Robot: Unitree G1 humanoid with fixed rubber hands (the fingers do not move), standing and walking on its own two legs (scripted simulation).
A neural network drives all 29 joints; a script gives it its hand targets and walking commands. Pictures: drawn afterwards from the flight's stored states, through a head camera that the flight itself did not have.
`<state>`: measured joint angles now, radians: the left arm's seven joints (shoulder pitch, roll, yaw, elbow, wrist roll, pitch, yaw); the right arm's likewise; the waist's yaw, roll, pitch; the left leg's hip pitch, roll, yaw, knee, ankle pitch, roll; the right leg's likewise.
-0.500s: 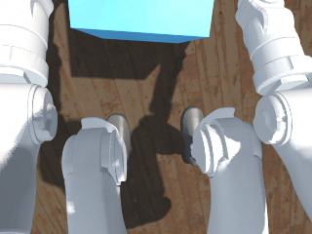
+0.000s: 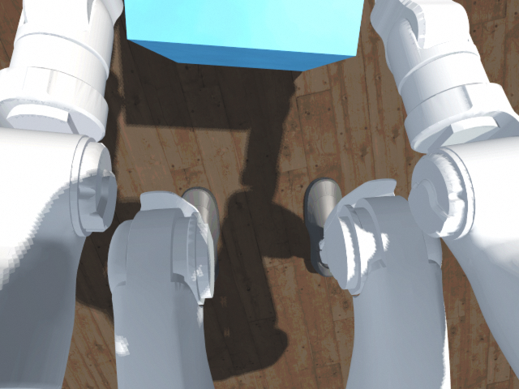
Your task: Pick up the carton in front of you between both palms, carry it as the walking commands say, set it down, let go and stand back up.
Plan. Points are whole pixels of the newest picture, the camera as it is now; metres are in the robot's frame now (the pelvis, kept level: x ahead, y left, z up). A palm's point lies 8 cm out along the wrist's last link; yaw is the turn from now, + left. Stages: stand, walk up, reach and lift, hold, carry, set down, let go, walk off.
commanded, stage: reach and lift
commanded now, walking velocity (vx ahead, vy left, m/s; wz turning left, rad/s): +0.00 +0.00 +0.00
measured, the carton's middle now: out of the picture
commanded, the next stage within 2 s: none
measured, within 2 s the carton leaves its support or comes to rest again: leaves its support in 0.26 s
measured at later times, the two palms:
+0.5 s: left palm out of the picture +0.55 +0.18 -0.08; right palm out of the picture +0.54 -0.12 -0.07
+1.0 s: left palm out of the picture +0.50 +0.17 +0.08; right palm out of the picture +0.50 -0.13 +0.09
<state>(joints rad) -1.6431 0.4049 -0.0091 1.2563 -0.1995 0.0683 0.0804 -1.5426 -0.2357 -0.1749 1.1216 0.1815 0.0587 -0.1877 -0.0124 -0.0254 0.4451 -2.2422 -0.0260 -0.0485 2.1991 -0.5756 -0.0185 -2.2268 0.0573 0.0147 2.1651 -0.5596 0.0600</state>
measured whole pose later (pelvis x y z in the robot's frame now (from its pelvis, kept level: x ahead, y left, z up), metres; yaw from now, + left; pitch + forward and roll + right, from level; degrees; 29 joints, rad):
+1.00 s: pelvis +0.01 -0.01 +0.14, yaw +2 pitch +43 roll -1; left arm -1.06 0.04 0.43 0.70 0.24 0.41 0.01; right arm -1.02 0.05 -0.52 0.63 -0.21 0.38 -0.07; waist -0.01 -0.02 -0.17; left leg -1.96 -0.10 -0.09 1.69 -0.48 -0.05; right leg -1.95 0.12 0.09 1.68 -0.48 0.07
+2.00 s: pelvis +0.11 -0.01 +0.39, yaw +4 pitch +7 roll +0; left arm -0.26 -0.15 0.27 0.43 0.23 0.47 0.02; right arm -0.27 0.15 -0.28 0.43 -0.22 0.45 -0.03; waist 0.00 0.00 -0.14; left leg -0.41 -0.05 -0.14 0.56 -0.26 -0.02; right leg -0.41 0.06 0.14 0.56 -0.27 0.01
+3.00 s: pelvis +0.11 +0.00 +0.41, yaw +3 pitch -5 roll +0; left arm -0.25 -0.15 0.22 0.29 0.27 0.69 0.00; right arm -0.26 0.15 -0.24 0.30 -0.28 0.67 0.00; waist 0.00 0.00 -0.01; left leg -0.08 -0.04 -0.13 0.37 -0.20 -0.01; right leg -0.08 0.04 0.14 0.37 -0.21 0.01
